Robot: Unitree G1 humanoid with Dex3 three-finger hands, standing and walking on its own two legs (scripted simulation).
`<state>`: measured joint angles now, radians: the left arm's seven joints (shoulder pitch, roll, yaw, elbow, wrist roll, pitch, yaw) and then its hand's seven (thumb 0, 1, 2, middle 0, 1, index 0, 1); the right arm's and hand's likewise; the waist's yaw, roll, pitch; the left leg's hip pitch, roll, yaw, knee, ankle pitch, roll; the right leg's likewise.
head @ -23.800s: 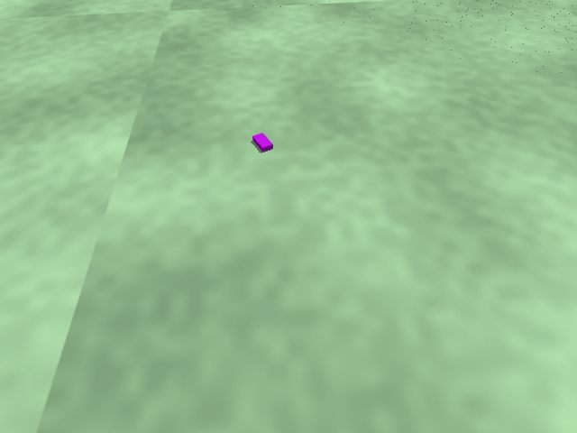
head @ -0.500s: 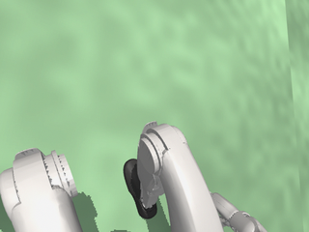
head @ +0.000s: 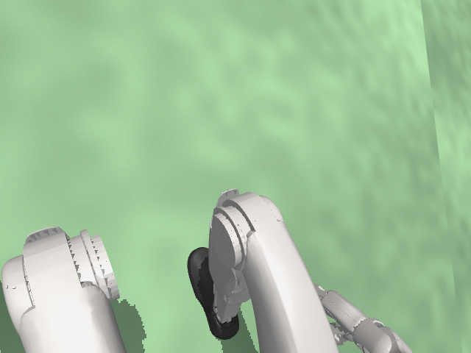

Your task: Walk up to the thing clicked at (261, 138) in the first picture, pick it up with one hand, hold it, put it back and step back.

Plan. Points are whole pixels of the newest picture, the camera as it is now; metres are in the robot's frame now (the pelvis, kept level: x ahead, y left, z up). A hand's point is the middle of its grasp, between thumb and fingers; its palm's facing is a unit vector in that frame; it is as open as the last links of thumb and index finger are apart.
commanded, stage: close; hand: left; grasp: from above
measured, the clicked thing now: out of the picture +0.40 +0.39 -0.28
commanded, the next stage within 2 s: settle in 0.52 s
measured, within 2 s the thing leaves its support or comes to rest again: leaves its support in 0.88 s
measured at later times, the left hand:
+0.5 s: hand out of the picture +0.38 +0.38 -0.24, palm faces -0.44 -0.18 -0.88, open 9.3 cm
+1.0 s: hand out of the picture +0.40 +0.40 -0.22, palm faces -0.39 -0.16 -0.91, open 9.3 cm
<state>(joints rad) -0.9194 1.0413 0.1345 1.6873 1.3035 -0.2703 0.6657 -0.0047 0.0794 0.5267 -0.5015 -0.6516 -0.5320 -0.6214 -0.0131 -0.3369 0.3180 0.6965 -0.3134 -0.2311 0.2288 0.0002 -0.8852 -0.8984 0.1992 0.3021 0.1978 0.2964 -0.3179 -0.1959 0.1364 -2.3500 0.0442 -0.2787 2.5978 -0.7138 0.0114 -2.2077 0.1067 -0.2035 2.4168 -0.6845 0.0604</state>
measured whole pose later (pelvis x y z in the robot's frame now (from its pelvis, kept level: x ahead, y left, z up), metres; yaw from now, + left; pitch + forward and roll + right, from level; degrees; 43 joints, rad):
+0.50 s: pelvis +0.00 +0.00 +0.00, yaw +0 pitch +23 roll -15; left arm -0.90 1.11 0.12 1.68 1.28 -0.37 0.61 0.00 0.19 0.34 -0.62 -0.48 -0.70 -0.44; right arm 0.00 -0.32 0.38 0.66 -0.32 -0.18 0.21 0.00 -0.89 -0.90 0.20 0.30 0.20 0.30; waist -0.31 -0.19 0.18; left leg -2.33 0.04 -0.29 2.59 -0.71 0.00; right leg -2.19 0.11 -0.21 2.41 -0.68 0.06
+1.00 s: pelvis +0.00 +0.00 +0.00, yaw +1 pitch +27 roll -14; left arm -0.84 1.02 0.20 1.48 1.29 -0.29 0.51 0.01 0.13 0.30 -0.74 -0.38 -0.83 -0.34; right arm 0.05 -0.32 0.24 0.68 -0.28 -0.18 0.23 0.00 -0.90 -0.90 0.20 0.30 0.20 0.30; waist -0.28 -0.14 0.09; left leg -2.37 0.03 -0.26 2.58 -0.71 0.00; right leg -2.23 0.08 -0.19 2.42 -0.70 0.05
